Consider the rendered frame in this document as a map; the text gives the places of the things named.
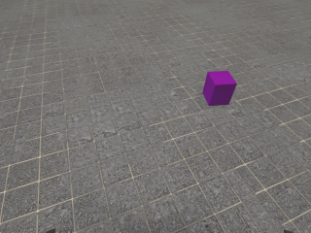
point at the carton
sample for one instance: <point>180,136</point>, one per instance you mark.
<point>218,88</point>

